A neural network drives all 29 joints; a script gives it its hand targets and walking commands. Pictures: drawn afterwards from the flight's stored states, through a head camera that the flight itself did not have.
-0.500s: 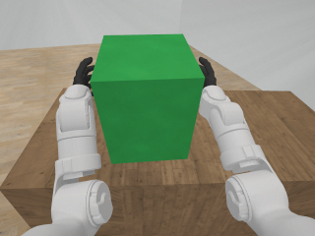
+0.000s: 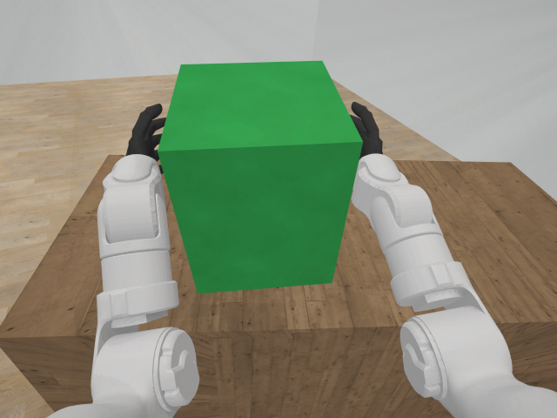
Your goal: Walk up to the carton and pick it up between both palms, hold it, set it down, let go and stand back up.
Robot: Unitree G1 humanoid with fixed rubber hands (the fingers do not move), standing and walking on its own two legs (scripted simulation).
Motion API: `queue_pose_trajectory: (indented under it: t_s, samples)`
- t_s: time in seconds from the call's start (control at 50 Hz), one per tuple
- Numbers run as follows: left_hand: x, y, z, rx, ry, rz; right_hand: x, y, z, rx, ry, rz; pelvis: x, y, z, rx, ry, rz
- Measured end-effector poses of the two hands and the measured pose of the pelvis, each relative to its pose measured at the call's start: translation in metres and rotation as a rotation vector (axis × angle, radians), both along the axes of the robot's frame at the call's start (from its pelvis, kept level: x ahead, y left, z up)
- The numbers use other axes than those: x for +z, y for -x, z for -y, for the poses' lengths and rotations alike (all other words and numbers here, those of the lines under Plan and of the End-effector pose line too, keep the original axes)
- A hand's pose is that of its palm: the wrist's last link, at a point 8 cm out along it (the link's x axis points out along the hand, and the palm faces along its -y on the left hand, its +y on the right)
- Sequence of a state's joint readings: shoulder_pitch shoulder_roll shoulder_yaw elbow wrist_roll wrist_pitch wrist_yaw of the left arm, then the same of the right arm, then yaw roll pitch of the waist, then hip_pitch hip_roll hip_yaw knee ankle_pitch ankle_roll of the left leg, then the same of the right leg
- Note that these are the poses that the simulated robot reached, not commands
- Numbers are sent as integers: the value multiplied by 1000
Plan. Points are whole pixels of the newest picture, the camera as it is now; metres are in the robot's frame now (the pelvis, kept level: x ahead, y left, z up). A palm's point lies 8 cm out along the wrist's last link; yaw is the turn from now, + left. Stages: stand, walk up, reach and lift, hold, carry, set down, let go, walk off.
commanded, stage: hold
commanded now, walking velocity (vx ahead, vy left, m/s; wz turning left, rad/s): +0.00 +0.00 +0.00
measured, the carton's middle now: (259, 178) +0.39 +0.01 +0.20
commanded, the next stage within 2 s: set down in 0.94 s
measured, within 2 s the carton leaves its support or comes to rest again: neither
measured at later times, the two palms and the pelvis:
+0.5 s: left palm (143, 163) +0.35 +0.15 +0.25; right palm (370, 164) +0.35 -0.14 +0.25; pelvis +0.00 +0.00 +0.00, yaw +0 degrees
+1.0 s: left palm (144, 160) +0.36 +0.15 +0.25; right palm (369, 163) +0.36 -0.14 +0.24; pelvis +0.00 +0.00 +0.00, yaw +0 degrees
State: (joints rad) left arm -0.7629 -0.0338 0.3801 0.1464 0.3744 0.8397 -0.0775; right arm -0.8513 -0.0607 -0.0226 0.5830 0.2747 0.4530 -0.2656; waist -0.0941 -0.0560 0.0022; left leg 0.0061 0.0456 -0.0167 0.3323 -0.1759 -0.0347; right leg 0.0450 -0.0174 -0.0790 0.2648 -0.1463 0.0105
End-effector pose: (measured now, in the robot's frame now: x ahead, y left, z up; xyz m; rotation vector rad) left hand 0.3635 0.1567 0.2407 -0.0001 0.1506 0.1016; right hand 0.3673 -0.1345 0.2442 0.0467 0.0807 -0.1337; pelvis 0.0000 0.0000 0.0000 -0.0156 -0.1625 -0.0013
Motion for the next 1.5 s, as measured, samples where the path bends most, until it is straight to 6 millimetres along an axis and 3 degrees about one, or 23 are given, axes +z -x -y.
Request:
queue_pose_trajectory:
  t_s: [0.32, 0.62, 1.04, 1.24, 1.36, 1.5]
  samples:
    - [4, 4, 2, 14, 4, 8, 3, 0, 2, 11, 0, 7, 0, 1, 5, 2, -2, 1]
    - [12, 13, 1, -2, -18, 13, 1, 13, 1, -4, -18, 10, 0, 7, 0, -5, -4, 15]
    - [9, 8, 3, -4, -18, 25, 1, 9, 3, -3, -5, 23, 0, 3, 3, 4, -1, 14]
    - [27, -7, 0, -23, -30, 123, 10, 0, 0, -30, -6, 129, 0, 3, 1, 11, -7, 27]
    - [20, -21, -4, -48, -46, 148, -10, -8, -5, -47, 15, 164, 1, -3, -1, 13, -8, 41]
    - [-27, -29, -7, -58, -47, 95, -52, -13, -8, -55, 30, 143, 0, -10, -6, 20, 1, 37]
